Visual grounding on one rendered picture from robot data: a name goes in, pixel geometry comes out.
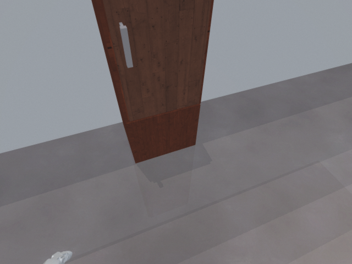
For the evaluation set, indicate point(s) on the handle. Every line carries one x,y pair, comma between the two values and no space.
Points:
126,45

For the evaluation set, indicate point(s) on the cupboard door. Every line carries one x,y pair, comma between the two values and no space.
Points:
167,42

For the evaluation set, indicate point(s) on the robot left hand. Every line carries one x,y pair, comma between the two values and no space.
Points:
59,258

